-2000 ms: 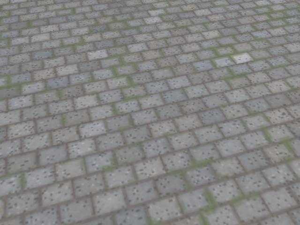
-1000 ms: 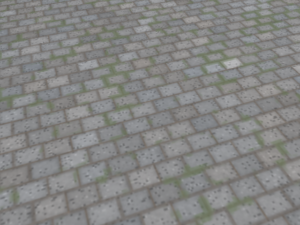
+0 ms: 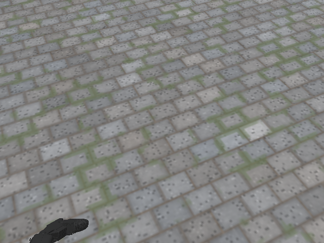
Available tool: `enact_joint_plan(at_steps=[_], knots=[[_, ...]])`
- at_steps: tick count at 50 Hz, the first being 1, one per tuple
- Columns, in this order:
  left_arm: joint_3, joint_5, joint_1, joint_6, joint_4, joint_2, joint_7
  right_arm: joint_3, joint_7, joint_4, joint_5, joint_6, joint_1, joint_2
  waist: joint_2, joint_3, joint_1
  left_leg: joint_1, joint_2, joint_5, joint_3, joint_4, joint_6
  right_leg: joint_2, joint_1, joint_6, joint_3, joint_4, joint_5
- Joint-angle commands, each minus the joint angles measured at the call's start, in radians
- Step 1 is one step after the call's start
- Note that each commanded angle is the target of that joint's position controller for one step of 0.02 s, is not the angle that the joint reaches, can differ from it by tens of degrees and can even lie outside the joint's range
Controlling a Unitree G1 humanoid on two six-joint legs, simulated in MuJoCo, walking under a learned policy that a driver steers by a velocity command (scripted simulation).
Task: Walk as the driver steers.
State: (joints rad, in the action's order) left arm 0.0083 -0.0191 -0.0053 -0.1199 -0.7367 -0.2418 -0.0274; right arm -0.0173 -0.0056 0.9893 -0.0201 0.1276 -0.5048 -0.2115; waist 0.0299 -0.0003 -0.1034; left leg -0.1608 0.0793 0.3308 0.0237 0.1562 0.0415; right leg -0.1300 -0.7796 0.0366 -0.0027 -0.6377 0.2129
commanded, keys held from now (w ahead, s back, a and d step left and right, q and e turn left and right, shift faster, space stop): w+shift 0.78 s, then shift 0.22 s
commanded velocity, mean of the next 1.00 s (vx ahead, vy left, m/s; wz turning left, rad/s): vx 0.92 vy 0.00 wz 0.00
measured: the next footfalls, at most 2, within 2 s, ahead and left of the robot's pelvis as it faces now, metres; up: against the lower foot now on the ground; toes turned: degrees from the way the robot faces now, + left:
right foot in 0.12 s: +0.36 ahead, -0.12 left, +0.00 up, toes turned -1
left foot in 0.62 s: +0.84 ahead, +0.09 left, +0.00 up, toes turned +1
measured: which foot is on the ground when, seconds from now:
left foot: down 0.00-0.10, up 0.12-0.60, down 0.62-1.00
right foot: up 0.00-0.10, down 0.12-0.64, up 0.66-1.00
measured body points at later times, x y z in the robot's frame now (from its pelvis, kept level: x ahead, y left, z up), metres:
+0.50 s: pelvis +0.47 -0.04 +0.00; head +0.48 -0.03 +0.45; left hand +0.39 +0.21 -0.14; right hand +0.72 -0.25 -0.07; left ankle +0.74 +0.13 -0.66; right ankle +0.32 -0.12 -0.73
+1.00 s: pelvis +0.93 +0.00 +0.00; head +0.95 +0.00 +0.45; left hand +1.17 +0.22 -0.07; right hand +0.88 -0.26 -0.14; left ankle +0.80 +0.09 -0.73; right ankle +1.18 -0.13 -0.68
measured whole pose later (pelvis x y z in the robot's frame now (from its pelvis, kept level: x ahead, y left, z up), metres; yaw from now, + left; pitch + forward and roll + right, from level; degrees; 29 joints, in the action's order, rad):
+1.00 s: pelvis +0.93 +0.00 +0.00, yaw +1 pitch +0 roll +2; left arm 0.01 0.01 -0.01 -0.12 -0.72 -0.25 -0.04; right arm -0.02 0.00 0.95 -0.01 0.11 -0.45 -0.23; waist 0.04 -0.04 -0.10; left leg -0.07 0.09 0.34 0.02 0.27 0.06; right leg -0.06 -0.67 0.03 -0.02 -0.51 0.27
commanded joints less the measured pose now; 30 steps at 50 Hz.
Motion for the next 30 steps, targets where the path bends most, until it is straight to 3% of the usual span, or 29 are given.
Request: enact_joint_plan(at_steps=[1,3,4,5,6,7,8,9,10,11,12,13,14,15,18,20,22,26,28,29,30], knots=[[0.012,-0.012,0.159,-0.020,0.108,-0.061,-0.027,-0.032,0.015,-0.040,-0.005,-0.009,-0.019,-0.180,-0.044,-0.183,0.032,0.148,-0.268,-0.436,-0.060,-0.095,0.141,0.065,0.135,0.013,0.043,0.152,0.002],[0.036,-0.017,0.084,-0.017,0.114,-0.115,-0.030,-0.042,0.017,-0.041,0.021,-0.032,-0.013,-0.221,-0.114,-0.087,0.099,-0.006,-0.306,-0.894,-0.057,0.064,0.116,0.132,0.213,0.047,0.074,0.135,-0.135],[0.056,-0.028,-0.033,-0.009,0.098,-0.158,-0.024,-0.048,0.018,-0.039,0.044,-0.047,-0.001,-0.241,-0.166,0.004,0.173,-0.061,-0.314,-1.137,-0.050,0.221,0.106,0.164,0.316,0.074,0.087,0.094,-0.221],[0.078,-0.035,-0.245,0.003,0.048,-0.201,-0.011,-0.048,0.018,-0.045,0.057,-0.063,0.040,-0.246,-0.195,0.120,0.291,0.004,-0.297,-1.248,-0.020,0.473,0.085,0.172,0.556,0.104,0.096,0.081,-0.247],[0.092,-0.022,-0.484,0.021,-0.015,-0.260,0.005,-0.029,0.021,-0.082,0.068,-0.062,0.058,-0.193,-0.121,0.287,0.363,0.297,-0.263,-0.984,-0.023,0.825,0.075,0.007,0.959,0.131,-0.103,-0.019,-0.372],[0.113,0.004,-0.549,0.010,-0.055,-0.337,-0.012,0.028,-0.011,-0.086,0.034,-0.026,-0.155,0.037,0.313,0.489,0.203,0.744,-0.029,0.007,-0.117,1.240,0.022,-0.238,1.357,0.338,-0.720,0.159,-0.898],[0.090,0.015,-0.582,0.005,-0.075,-0.206,-0.010,0.004,-0.013,-0.075,-0.024,0.009,-0.058,-0.097,0.245,0.476,0.273,0.852,-0.041,0.104,-0.211,1.315,0.064,-0.218,1.354,0.288,-0.915,0.368,-1.036],[0.074,0.017,-0.497,0.001,-0.079,-0.150,-0.005,-0.016,-0.009,-0.134,-0.057,0.023,0.119,-0.170,0.181,0.252,0.265,0.941,-0.099,0.063,-0.177,1.325,0.088,-0.194,1.205,0.233,-0.727,0.373,-0.898],[0.067,0.027,-0.411,-0.005,-0.066,-0.134,-0.010,-0.007,-0.003,-0.172,-0.044,0.034,0.221,-0.154,0.005,0.157,0.233,0.906,-0.137,0.009,-0.167,1.268,0.095,-0.159,1.015,0.215,-0.599,0.391,-0.715],[0.060,0.041,-0.349,-0.012,-0.066,-0.107,-0.018,-0.010,-0.002,-0.182,-0.025,0.034,0.262,-0.131,-0.066,0.071,0.181,0.869,-0.167,-0.035,-0.157,1.203,0.091,-0.118,0.840,0.214,-0.491,0.409,-0.590],[0.048,0.056,-0.308,-0.018,-0.068,-0.072,-0.022,-0.011,-0.007,-0.181,-0.018,0.020,0.226,-0.114,-0.041,0.056,0.119,0.806,-0.206,-0.071,-0.170,1.167,0.087,-0.086,0.735,0.211,-0.420,0.427,-0.556],[0.041,0.047,-0.284,-0.017,-0.073,-0.045,-0.026,-0.010,-0.009,-0.172,-0.015,0.002,0.201,-0.094,-0.024,0.030,0.087,0.786,-0.223,-0.076,-0.161,1.135,0.077,-0.068,0.673,0.213,-0.371,0.452,-0.540],[0.040,0.029,-0.282,-0.016,-0.081,-0.045,-0.026,-0.008,-0.007,-0.171,-0.011,-0.012,0.190,-0.079,-0.013,-0.002,0.066,0.789,-0.239,-0.074,-0.150,1.098,0.065,-0.059,0.622,0.214,-0.326,0.481,-0.533],[0.040,0.015,-0.287,-0.017,-0.091,-0.056,-0.023,-0.005,-0.005,-0.179,-0.008,-0.024,0.208,-0.070,-0.004,-0.045,0.055,0.813,-0.258,-0.079,-0.139,1.056,0.049,-0.059,0.571,0.211,-0.293,0.510,-0.527],[0.049,0.016,-0.351,-0.022,-0.112,-0.106,-0.004,-0.001,0.002,-0.235,0.016,-0.028,0.368,-0.092,-0.022,-0.136,0.093,0.933,-0.269,-0.278,-0.099,0.863,0.002,-0.038,0.539,0.205,-0.192,0.562,-0.381],[0.045,0.014,-0.395,-0.023,-0.119,-0.106,0.010,0.002,-0.009,-0.266,0.019,-0.015,0.470,-0.091,-0.026,-0.151,0.128,0.877,-0.237,-0.467,-0.045,0.676,-0.009,0.009,0.516,0.176,-0.094,0.577,-0.277],[0.043,0.003,-0.470,-0.026,-0.137,-0.117,0.019,0.009,-0.026,-0.294,0.012,0.000,0.561,-0.075,-0.033,-0.158,0.166,0.766,-0.193,-0.623,0.000,0.521,-0.007,0.014,0.515,0.160,-0.049,0.618,-0.254],[0.045,-0.005,-0.543,0.001,-0.173,-0.145,0.027,0.000,-0.053,-0.357,-0.008,0.009,0.673,-0.099,-0.004,-0.178,0.176,0.803,-0.137,-0.580,0.009,0.325,0.018,-0.052,0.797,0.132,-0.022,0.581,-0.077],[0.053,0.012,-0.537,0.022,-0.177,-0.181,0.034,-0.021,-0.059,-0.371,-0.012,0.010,0.634,-0.143,0.052,-0.105,0.126,0.748,-0.071,-0.457,0.045,0.325,0.045,-0.088,0.943,0.112,-0.018,0.456,0.321],[0.058,0.031,-0.531,0.035,-0.181,-0.200,0.036,-0.037,-0.053,-0.365,-0.021,0.004,0.558,-0.178,0.102,-0.035,0.071,0.675,-0.037,-0.371,0.062,0.359,0.064,-0.099,1.005,0.103,-0.015,0.338,0.562],[0.061,0.051,-0.510,0.051,-0.183,-0.213,0.039,-0.059,-0.042,-0.330,-0.030,-0.007,0.396,-0.223,0.150,0.067,-0.021,0.511,-0.018,-0.308,0.067,0.395,0.094,-0.106,1.010,0.094,-0.008,0.143,0.744]])
Keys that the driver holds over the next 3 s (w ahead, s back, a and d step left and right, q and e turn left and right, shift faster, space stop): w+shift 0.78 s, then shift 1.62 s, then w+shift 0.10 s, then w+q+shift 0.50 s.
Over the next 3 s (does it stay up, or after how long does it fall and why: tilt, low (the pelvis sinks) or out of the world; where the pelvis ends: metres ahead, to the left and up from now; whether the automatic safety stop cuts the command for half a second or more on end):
stays up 1.37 0.00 -0.01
